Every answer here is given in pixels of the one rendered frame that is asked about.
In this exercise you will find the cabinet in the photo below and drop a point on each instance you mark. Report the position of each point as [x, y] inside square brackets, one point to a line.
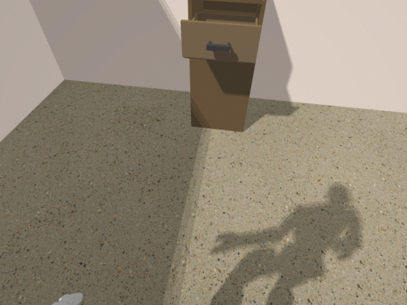
[219, 90]

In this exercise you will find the handle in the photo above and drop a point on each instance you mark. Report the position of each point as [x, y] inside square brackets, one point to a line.
[218, 47]

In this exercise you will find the drawer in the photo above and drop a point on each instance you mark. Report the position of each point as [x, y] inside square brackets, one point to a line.
[242, 32]

